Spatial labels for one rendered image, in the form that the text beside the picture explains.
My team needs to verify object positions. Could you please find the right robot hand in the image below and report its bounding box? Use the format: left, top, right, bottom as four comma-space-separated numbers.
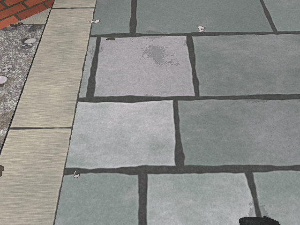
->
239, 216, 280, 225

